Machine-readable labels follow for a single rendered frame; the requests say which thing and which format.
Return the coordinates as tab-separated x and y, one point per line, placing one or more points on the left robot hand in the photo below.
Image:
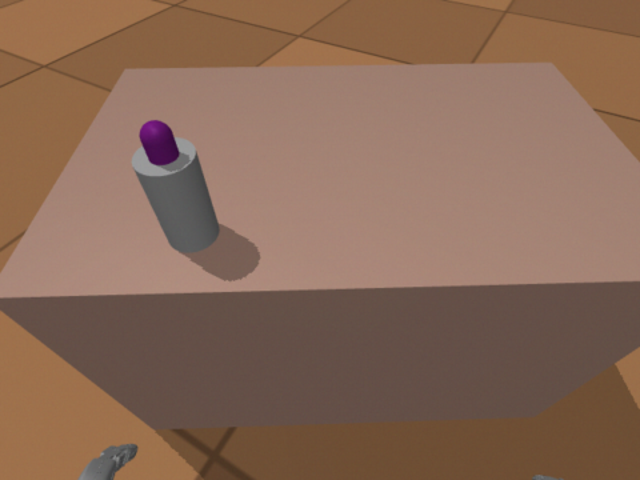
110	461

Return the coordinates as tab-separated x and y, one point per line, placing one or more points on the bottle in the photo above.
170	173

